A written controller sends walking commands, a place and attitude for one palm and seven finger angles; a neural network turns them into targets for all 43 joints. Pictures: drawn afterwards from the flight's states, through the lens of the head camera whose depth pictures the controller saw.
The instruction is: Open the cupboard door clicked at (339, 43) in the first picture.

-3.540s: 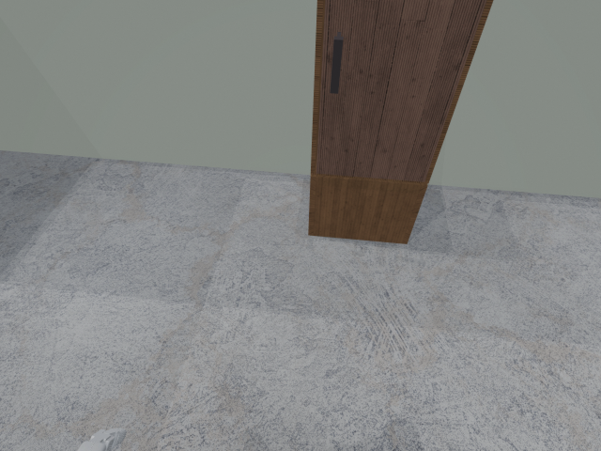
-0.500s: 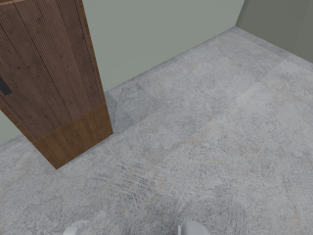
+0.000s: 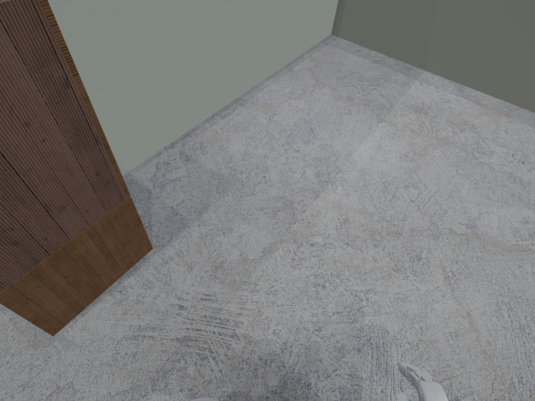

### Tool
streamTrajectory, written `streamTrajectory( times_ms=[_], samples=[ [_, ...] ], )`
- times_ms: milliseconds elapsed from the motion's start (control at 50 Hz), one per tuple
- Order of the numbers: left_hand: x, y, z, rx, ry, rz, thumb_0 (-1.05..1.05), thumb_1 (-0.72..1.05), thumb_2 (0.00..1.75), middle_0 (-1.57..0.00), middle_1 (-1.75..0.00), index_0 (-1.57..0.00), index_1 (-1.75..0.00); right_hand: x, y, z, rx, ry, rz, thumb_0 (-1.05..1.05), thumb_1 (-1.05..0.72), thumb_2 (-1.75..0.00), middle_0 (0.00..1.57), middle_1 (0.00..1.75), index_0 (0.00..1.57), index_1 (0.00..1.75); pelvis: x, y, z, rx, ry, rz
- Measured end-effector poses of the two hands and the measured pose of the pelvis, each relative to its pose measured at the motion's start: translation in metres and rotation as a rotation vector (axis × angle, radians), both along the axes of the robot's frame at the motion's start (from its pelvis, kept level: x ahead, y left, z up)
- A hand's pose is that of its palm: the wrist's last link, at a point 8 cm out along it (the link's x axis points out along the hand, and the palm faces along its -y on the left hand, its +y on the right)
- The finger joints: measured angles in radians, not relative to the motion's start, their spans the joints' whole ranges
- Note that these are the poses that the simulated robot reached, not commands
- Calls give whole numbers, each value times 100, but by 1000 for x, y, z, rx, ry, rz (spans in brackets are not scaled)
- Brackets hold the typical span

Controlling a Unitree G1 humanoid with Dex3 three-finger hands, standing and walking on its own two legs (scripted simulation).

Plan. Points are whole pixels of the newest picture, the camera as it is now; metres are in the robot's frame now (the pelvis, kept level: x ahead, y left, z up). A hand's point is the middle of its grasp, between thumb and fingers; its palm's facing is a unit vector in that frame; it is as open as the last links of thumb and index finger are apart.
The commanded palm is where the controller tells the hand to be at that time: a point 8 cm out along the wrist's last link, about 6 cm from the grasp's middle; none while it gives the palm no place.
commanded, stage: walk to a spot facing it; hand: left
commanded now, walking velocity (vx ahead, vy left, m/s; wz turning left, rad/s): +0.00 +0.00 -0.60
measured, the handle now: out of the picture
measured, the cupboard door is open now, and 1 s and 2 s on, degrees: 0 0 0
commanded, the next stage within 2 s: turn to face it in 1.60 s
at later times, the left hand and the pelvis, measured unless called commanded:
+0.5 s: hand (182, 393) +0.15 +0.15 -0.15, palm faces -0.33 -0.91 -0.26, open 7.4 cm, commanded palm none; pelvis -0.02 -0.01 +0.00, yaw -20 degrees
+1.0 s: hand out of the picture +0.12 +0.15 -0.16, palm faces -0.47 -0.87 -0.18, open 7.4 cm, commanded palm none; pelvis +0.01 -0.01 +0.02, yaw -34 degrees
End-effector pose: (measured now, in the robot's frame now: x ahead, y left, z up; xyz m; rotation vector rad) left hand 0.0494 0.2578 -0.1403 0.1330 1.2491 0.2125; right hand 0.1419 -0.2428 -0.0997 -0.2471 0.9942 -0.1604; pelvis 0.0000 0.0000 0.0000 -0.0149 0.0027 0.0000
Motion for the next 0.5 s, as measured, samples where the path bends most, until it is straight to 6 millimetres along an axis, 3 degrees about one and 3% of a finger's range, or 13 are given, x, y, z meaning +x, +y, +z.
streamTrajectory(
  times_ms=[140,260,360,500],
  samples=[
    [17,23,8,-22,7,-80,0,91,90,-20,-30,-20,-30,-50,16,16,-19,60,-77,0,-91,-89,20,30,20,30,-2,19,15,-29,-10,-91],
    [36,20,16,-24,24,-170,0,91,90,-20,-30,-20,-30,-106,16,11,7,132,-207,0,-91,-89,20,30,21,30,-5,24,21,-30,-9,-169],
    [61,-4,20,-14,26,-280,0,91,90,-20,-30,-20,-30,-161,10,-4,50,205,-331,0,-91,-89,20,30,20,30,-11,17,18,-12,-8,-243],
    [107,-63,26,37,-86,-454,0,91,90,-20,-30,-20,-30,-239,-11,-43,129,300,-485,0,-91,-89,20,30,20,30,-24,-10,0,19,-6,-345]
  ],
)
